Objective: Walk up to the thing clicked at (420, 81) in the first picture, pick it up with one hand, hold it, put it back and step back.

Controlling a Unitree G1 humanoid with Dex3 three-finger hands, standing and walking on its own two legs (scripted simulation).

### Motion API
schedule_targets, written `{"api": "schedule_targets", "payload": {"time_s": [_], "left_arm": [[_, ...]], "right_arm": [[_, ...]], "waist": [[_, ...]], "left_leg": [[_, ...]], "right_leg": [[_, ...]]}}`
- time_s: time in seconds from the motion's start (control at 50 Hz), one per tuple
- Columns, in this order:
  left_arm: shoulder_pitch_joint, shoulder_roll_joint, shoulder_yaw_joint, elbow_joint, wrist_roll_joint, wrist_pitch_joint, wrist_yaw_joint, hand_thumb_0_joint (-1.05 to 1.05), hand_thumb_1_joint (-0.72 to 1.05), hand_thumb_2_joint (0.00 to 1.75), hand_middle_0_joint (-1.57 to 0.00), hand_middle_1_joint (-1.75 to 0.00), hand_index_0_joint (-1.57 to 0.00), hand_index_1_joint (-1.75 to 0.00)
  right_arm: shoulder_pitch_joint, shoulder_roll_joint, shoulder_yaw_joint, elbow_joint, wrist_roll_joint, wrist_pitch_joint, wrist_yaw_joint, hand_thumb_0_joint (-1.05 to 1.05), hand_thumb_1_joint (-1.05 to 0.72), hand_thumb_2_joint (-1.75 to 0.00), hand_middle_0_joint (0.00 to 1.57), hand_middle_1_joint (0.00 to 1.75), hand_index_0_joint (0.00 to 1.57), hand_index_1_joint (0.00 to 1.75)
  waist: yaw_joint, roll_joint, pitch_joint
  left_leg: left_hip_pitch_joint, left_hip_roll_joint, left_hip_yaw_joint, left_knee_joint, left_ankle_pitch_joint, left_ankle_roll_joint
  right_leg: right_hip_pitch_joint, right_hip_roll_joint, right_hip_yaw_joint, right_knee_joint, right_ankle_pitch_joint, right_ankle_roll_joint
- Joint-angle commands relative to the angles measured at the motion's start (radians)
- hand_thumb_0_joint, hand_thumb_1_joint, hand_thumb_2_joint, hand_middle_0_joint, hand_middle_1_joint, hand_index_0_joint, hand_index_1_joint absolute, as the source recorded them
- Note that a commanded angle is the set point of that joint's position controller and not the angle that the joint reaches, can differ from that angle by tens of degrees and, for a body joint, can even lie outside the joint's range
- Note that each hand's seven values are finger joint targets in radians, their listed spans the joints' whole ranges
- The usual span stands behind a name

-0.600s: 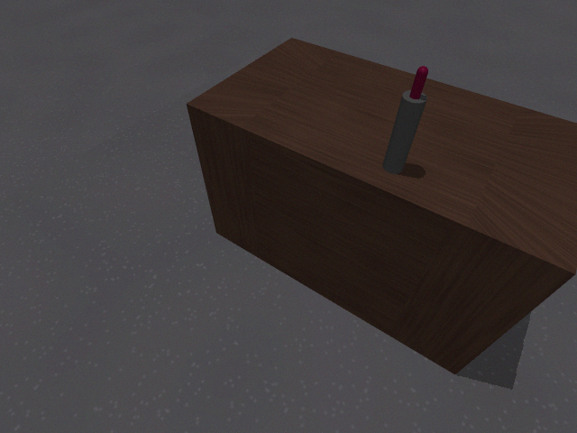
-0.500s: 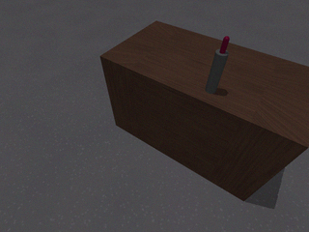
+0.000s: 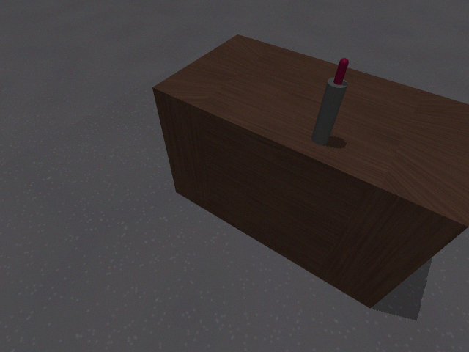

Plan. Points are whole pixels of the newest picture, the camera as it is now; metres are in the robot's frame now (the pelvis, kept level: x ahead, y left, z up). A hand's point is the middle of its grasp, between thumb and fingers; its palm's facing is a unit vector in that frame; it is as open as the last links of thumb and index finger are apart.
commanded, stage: stand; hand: left
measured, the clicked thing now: (330, 103) +0.76 -0.24 +0.00
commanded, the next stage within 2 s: walk up in 0.52 s
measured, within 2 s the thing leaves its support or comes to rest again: neither
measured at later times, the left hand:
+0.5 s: hand out of the picture +0.07 +0.25 -0.16, palm faces -0.02 -0.94 -0.35, open 7.4 cm
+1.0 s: hand (167, 340) +0.18 +0.14 -0.16, palm faces -0.24 -0.90 -0.38, open 7.4 cm
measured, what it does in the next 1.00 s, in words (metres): steps to the right, turning right: right foot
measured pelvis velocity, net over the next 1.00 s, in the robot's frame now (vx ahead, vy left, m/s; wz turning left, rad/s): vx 0.08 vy -0.12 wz -0.29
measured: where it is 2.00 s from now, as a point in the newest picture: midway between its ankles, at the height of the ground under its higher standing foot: (291, 338)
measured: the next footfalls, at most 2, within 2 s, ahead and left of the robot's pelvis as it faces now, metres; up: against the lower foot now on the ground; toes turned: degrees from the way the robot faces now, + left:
right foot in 0.84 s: +0.13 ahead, -0.25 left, +0.00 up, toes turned -17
left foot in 1.22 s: +0.31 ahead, -0.05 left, +0.00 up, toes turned -17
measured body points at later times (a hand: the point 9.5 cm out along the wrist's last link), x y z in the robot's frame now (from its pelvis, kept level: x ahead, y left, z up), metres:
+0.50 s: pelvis +0.00 +0.00 +0.00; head +0.01 +0.00 +0.45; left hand +0.07 +0.30 -0.13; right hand +0.08 -0.30 -0.13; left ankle +0.00 +0.12 -0.75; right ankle +0.00 -0.12 -0.75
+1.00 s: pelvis +0.08 -0.12 -0.03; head +0.09 -0.14 +0.42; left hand +0.19 +0.19 -0.13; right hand +0.08 -0.47 -0.15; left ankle +0.07 +0.03 -0.69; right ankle +0.09 -0.24 -0.75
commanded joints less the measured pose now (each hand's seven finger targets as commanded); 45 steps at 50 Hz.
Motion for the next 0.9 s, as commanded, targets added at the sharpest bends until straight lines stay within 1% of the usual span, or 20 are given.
{"api": "schedule_targets", "payload": {"time_s": [0.0, 0.12, 0.26, 0.48, 0.5, 0.52, 0.54, 0.56, 0.58, 0.6, 0.64, 0.66, 0.7, 0.76, 0.78, 0.8, 0.82, 0.84, 0.86, 0.88], "left_arm": [[-0.041, 0.209, 0.043, -0.058, -0.003, -0.018, 0.013, 0.0, 0.9, 0.9, -0.2, -0.3, -0.2, -0.3], [-0.037, 0.207, 0.042, -0.057, -0.002, -0.017, 0.011, 0.0, 0.9, 0.9, -0.2, -0.3, -0.2, -0.3], [-0.038, 0.212, 0.044, -0.059, 0.0, -0.019, 0.013, 0.0, 0.9, 0.9, -0.2, -0.3, -0.2, -0.3], [-0.027, 0.21, 0.043, -0.055, 0.001, -0.019, 0.012, 0.0, 0.9, 0.9, -0.2, -0.3, -0.2, -0.3], [0.014, 0.298, 0.123, -0.166, 0.033, 0.011, -0.029, 0.0, 0.9, 0.9, -0.2, -0.3, -0.2, -0.3], [-0.041, 0.264, 0.116, -0.183, 0.035, 0.025, -0.047, 0.0, 0.9, 0.9, -0.2, -0.3, -0.2, -0.3], [-0.076, 0.238, 0.115, -0.211, 0.037, 0.04, -0.062, 0.0, 0.9, 0.9, -0.2, -0.3, -0.2, -0.3], [-0.074, 0.257, 0.126, -0.225, 0.053, 0.046, -0.068, 0.0, 0.9, 0.9, -0.2, -0.3, -0.2, -0.3], [-0.048, 0.26, 0.131, -0.243, 0.045, 0.047, -0.075, 0.0, 0.9, 0.9, -0.2, -0.3, -0.2, -0.3], [-0.031, 0.263, 0.138, -0.246, 0.043, 0.046, -0.083, 0.0, 0.9, 0.9, -0.2, -0.3, -0.2, -0.3], [0.046, 0.247, 0.139, -0.249, 0.03, 0.048, -0.106, 0.0, 0.9, 0.9, -0.2, -0.3, -0.2, -0.3], [0.069, 0.241, 0.143, -0.253, 0.027, 0.048, -0.116, 0.0, 0.9, 0.9, -0.2, -0.3, -0.2, -0.3], [0.052, 0.229, 0.142, -0.273, 0.026, 0.043, -0.127, 0.0, 0.9, 0.9, -0.2, -0.3, -0.2, -0.3], [0.12, 0.229, 0.146, -0.263, 0.028, 0.032, -0.126, 0.0, 0.9, 0.9, -0.2, -0.3, -0.2, -0.3], [0.187, 0.232, 0.153, -0.24, 0.032, 0.028, -0.119, 0.0, 0.9, 0.9, -0.2, -0.3, -0.2, -0.3], [0.249, 0.261, 0.163, -0.219, 0.034, 0.021, -0.111, 0.0, 0.9, 0.9, -0.2, -0.3, -0.2, -0.3], [0.354, 0.316, 0.187, -0.187, 0.033, 0.011, -0.096, 0.0, 0.9, 0.9, -0.2, -0.3, -0.2, -0.3], [0.436, 0.394, 0.211, -0.193, 0.035, 0.007, -0.076, 0.0, 0.9, 0.9, -0.2, -0.3, -0.2, -0.3], [0.37, 0.44, 0.209, -0.248, 0.027, -0.001, -0.07, 0.0, 0.9, 0.9, -0.2, -0.3, -0.2, -0.3], [0.298, 0.463, 0.207, -0.273, 0.015, -0.002, -0.069, 0.0, 0.9, 0.9, -0.2, -0.3, -0.2, -0.3]], "right_arm": [[-0.035, -0.207, -0.039, -0.063, -0.001, -0.023, -0.016, 0.0, -0.9, -0.9, 0.2, 0.3, 0.2, 0.3], [-0.037, -0.208, -0.039, -0.061, -0.001, -0.022, -0.015, 0.0, -0.9, -0.9, 0.2, 0.3, 0.2, 0.3], [-0.037, -0.209, -0.041, -0.066, -0.001, -0.022, -0.015, 0.0, -0.9, -0.9, 0.2, 0.3, 0.2, 0.3], [-0.037, -0.21, -0.039, -0.062, -0.002, -0.02, -0.013, 0.0, -0.9, -0.9, 0.2, 0.3, 0.2, 0.3], [0.032, -0.333, -0.122, -0.129, -0.021, -0.044, -0.019, 0.0, -0.9, -0.9, 0.2, 0.3, 0.2, 0.3], [0.127, -0.358, -0.14, -0.102, -0.028, -0.052, -0.025, 0.0, -0.9, -0.9, 0.2, 0.3, 0.2, 0.3], [0.155, -0.405, -0.165, -0.104, -0.031, -0.057, -0.03, 0.0, -0.9, -0.9, 0.2, 0.3, 0.2, 0.3], [0.131, -0.398, -0.168, -0.134, -0.02, -0.062, -0.034, 0.0, -0.9, -0.9, 0.2, 0.3, 0.2, 0.3], [0.106, -0.396, -0.168, -0.164, -0.018, -0.067, -0.035, 0.0, -0.9, -0.9, 0.2, 0.3, 0.2, 0.3], [0.076, -0.377, -0.166, -0.182, -0.025, -0.072, -0.034, 0.0, -0.9, -0.9, 0.2, 0.3, 0.2, 0.3], [0.016, -0.347, -0.163, -0.22, -0.034, -0.078, -0.031, 0.0, -0.9, -0.9, 0.2, 0.3, 0.2, 0.3], [-0.002, -0.342, -0.166, -0.235, -0.039, -0.077, -0.028, 0.0, -0.9, -0.9, 0.2, 0.3, 0.2, 0.3], [0.005, -0.339, -0.167, -0.251, -0.043, -0.078, -0.021, 0.0, -0.9, -0.9, 0.2, 0.3, 0.2, 0.3], [-0.017, -0.344, -0.168, -0.268, -0.043, -0.071, -0.01, 0.0, -0.9, -0.9, 0.2, 0.3, 0.2, 0.3], [-0.031, -0.347, -0.168, -0.277, -0.038, -0.064, -0.01, 0.0, -0.9, -0.9, 0.2, 0.3, 0.2, 0.3], [-0.023, -0.321, -0.158, -0.284, -0.043, -0.056, -0.009, 0.0, -0.9, -0.9, 0.2, 0.3, 0.2, 0.3], [0.011, -0.272, -0.139, -0.287, -0.047, -0.046, -0.009, 0.0, -0.9, -0.9, 0.2, 0.3, 0.2, 0.3], [0.017, -0.197, -0.108, -0.321, -0.035, -0.042, -0.005, 0.0, -0.9, -0.9, 0.2, 0.3, 0.2, 0.3], [0.049, -0.222, -0.103, -0.343, -0.012, -0.037, 0.004, 0.0, -0.9, -0.9, 0.2, 0.3, 0.2, 0.3], [0.036, -0.296, -0.128, -0.331, -0.018, -0.035, 0.004, 0.0, -0.9, -0.9, 0.2, 0.3, 0.2, 0.3]], "waist": [[-0.001, 0.002, -0.075], [-0.001, 0.0, -0.066], [-0.003, -0.008, -0.079], [-0.003, -0.002, -0.064], [-0.038, -0.058, -0.082], [-0.086, 0.035, -0.036], [-0.108, 0.188, 0.002], [-0.09, 0.094, 0.021], [-0.063, 0.073, 0.032], [-0.04, 0.05, 0.038], [0.004, 0.095, 0.043], [0.014, 0.123, 0.037], [0.001, 0.157, 0.05], [0.019, 0.159, 0.016], [0.059, 0.139, -0.012], [0.075, 0.032, -0.028], [0.12, -0.152, -0.077], [0.173, -0.414, -0.035], [0.113, -0.386, -0.008], [0.084, -0.256, 0.061]], "left_leg": [[0.009, 0.115, -0.092, -0.05, 0.157, 0.031], [0.011, 0.115, -0.093, -0.057, 0.128, 0.029], [0.015, 0.116, -0.092, -0.051, 0.142, 0.034], [0.015, 0.113, -0.095, -0.057, 0.116, 0.028], [0.19, 0.103, -0.06, 0.054, -0.21, 0.091], [0.302, 0.192, -0.155, -0.01, -0.396, 0.137], [0.301, 0.378, -0.313, -0.164, -0.486, 0.221], [0.186, 0.474, -0.341, -0.187, -0.384, 0.249], [0.095, 0.491, -0.342, -0.204, -0.366, 0.255], [0.044, 0.466, -0.304, -0.197, -0.335, 0.242], [0.058, 0.399, -0.162, -0.159, -0.273, 0.217], [0.075, 0.373, -0.099, -0.134, -0.211, 0.207], [-0.008, 0.311, 0.021, -0.084, -0.164, 0.173], [-0.106, 0.254, 0.113, 0.035, -0.19, 0.144], [-0.178, 0.257, 0.134, 0.105, -0.28, 0.134], [-0.238, 0.206, 0.174, 0.247, -0.331, 0.124], [-0.312, 0.138, 0.191, 0.502, -0.326, 0.103], [-0.513, 0.021, 0.209, 0.785, -0.482, 0.055], [-0.567, -0.012, 0.077, 0.885, -0.466, 0.02], [-0.502, 0.04, -0.001, 0.877, -0.44, 0.016]], "right_leg": [[0.001, -0.124, 0.092, -0.042, 0.159, -0.029], [-0.012, -0.121, 0.091, -0.05, 0.117, -0.031], [0.0, -0.126, 0.093, -0.048, 0.144, -0.029], [-0.02, -0.121, 0.093, -0.061, 0.114, -0.029], [-0.24, -0.048, 0.141, 0.063, -0.16, -0.069], [-0.489, -0.023, 0.095, 0.186, -0.338, -0.055], [-0.608, -0.012, 0.025, 0.466, -0.301, -0.032], [-0.596, -0.07, 0.077, 0.578, -0.295, -0.015], [-0.543, -0.093, 0.104, 0.63, -0.273, -0.013], [-0.509, -0.118, 0.124, 0.647, -0.242, -0.011], [-0.491, -0.148, 0.115, 0.571, -0.209, -0.008], [-0.471, -0.143, 0.087, 0.524, -0.201, -0.01], [-0.373, -0.135, 0.032, 0.419, -0.159, -0.007], [-0.199, -0.075, -0.078, 0.343, -0.098, -0.017], [-0.09, -0.055, -0.119, 0.335, -0.031, -0.023], [-0.01, -0.016, -0.135, 0.313, -0.055, -0.023], [0.103, 0.02, -0.086, 0.29, -0.134, -0.039], [0.123, -0.135, 0.239, 0.06, -0.413, -0.112], [0.009, -0.318, 0.699, -0.184, -0.632, -0.207], [-0.117, -0.368, 0.798, -0.218, -0.766, -0.271]]}}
